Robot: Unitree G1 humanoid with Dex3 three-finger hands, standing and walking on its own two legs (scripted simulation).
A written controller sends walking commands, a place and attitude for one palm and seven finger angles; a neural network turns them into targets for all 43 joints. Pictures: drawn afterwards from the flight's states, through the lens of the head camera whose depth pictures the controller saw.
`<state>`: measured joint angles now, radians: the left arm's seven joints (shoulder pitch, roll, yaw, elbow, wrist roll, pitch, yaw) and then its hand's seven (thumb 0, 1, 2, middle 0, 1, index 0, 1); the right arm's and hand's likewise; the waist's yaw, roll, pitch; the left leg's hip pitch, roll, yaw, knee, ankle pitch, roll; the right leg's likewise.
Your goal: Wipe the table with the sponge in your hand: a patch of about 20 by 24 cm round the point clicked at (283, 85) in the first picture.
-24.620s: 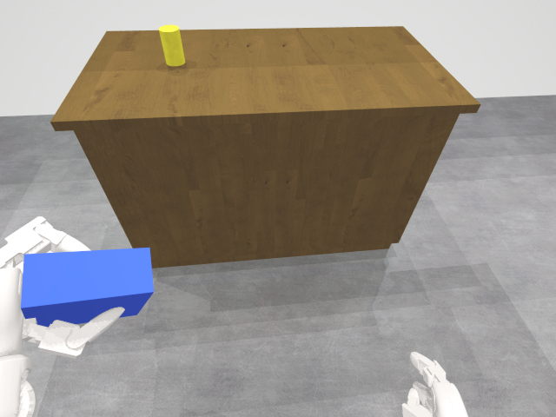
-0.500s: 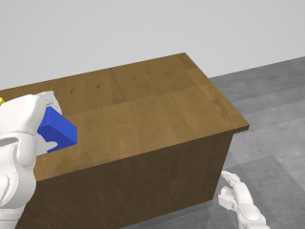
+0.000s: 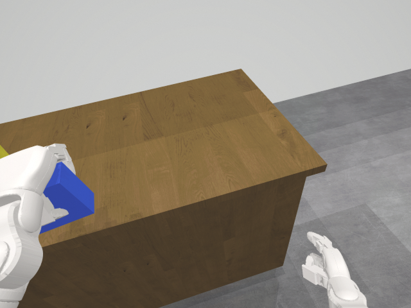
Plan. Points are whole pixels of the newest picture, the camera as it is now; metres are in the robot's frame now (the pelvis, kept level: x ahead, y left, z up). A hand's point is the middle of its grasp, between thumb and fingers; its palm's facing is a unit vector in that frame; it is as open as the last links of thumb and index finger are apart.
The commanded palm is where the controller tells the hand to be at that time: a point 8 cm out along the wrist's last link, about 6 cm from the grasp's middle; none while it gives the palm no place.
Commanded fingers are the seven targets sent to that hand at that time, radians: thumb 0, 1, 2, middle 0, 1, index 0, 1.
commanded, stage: move the sponge above the wiping area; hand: left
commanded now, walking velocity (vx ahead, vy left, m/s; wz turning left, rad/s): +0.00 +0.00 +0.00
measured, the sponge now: (56, 203) +0.23 +0.33 +0.12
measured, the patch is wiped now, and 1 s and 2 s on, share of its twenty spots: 0.00 0.00 0.00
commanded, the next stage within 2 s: none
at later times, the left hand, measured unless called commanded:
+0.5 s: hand (58, 189) +0.26 +0.34 +0.13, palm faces -0.07 -0.05 -1.00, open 9.3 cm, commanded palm +0.23 +0.34 +0.22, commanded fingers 0.00 0.10 1.30 -1.20 -1.60 -1.20 -1.60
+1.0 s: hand (63, 193) +0.26 +0.34 +0.11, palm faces -0.07 -0.06 -1.00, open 9.3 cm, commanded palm +0.24 +0.36 +0.20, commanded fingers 0.00 0.10 1.30 -1.20 -1.60 -1.20 -1.60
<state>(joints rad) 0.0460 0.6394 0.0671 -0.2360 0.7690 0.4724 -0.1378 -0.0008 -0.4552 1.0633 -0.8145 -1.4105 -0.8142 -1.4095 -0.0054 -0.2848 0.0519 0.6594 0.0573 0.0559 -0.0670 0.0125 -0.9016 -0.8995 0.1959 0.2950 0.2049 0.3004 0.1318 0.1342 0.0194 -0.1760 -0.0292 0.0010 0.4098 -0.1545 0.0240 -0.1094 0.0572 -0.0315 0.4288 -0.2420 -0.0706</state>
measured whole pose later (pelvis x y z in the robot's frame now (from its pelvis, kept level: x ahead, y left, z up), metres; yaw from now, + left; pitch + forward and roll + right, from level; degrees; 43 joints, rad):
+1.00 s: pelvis +0.02 +0.03 +0.00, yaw +2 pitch -2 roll -1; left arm 0.01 0.63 0.01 -0.08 0.83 0.25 -0.15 0.00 -0.46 1.07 -0.82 -1.41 -0.82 -1.41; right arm 0.03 -0.26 0.05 0.65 0.05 0.04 -0.08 0.01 -0.90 -0.90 0.20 0.29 0.20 0.30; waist 0.13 0.10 0.03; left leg -0.20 -0.06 -0.02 0.42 -0.18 0.06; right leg -0.11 0.03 -0.05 0.40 -0.25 -0.04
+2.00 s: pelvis +0.02 +0.01 +0.00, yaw +1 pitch -2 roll -1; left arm -0.12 0.69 0.11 0.12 0.86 0.09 -0.01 0.00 -0.46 1.07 -0.82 -1.41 -0.82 -1.41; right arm 0.06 -0.25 0.03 0.68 0.05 0.05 -0.08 0.01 -0.90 -0.90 0.20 0.29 0.20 0.30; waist 0.12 0.08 0.04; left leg -0.22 -0.03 -0.02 0.45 -0.19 0.03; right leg -0.12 0.06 -0.05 0.39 -0.25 -0.07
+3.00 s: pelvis +0.02 +0.02 +0.00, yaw +1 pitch +0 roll -1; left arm -0.18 0.71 0.16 0.16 0.81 0.26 -0.01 0.00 -0.45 1.06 -0.83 -1.44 -0.83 -1.43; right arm 0.06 -0.25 0.05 0.68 0.06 0.09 -0.05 0.01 -0.90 -0.90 0.20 0.29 0.21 0.30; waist 0.10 0.10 0.00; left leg -0.24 -0.05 -0.01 0.43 -0.18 0.05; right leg -0.14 0.04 -0.04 0.38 -0.24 -0.04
